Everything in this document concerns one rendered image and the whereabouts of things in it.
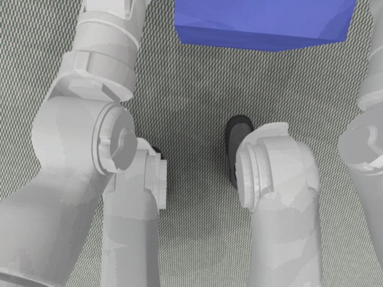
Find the robot right forearm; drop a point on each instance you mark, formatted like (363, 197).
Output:
(371, 89)

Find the left robot thigh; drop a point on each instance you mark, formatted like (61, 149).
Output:
(130, 224)

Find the robot right shin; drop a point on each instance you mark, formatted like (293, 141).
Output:
(281, 129)

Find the carton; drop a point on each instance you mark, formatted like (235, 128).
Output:
(265, 25)

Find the robot left forearm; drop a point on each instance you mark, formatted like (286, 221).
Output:
(101, 63)

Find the right robot upper arm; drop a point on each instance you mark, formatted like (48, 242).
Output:
(360, 147)

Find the left robot upper arm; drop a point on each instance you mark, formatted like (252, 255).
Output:
(80, 144)

